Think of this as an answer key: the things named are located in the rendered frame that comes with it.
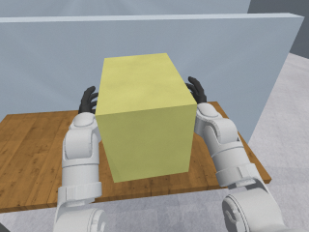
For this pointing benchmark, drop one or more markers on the robot left upper arm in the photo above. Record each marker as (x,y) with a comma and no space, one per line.
(85,220)

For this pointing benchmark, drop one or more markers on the left robot forearm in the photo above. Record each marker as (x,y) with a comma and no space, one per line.
(80,160)

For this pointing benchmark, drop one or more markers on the right robot hand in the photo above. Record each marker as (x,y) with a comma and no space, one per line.
(197,90)

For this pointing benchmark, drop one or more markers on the left robot hand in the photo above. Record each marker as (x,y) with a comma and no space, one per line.
(86,102)

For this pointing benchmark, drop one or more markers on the table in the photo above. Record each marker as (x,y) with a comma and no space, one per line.
(31,149)

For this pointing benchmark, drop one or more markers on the robot right upper arm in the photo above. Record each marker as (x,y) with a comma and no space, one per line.
(253,210)

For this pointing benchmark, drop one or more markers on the carton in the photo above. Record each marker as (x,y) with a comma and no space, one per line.
(146,117)

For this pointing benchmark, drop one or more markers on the right robot forearm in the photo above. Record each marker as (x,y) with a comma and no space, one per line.
(233,167)

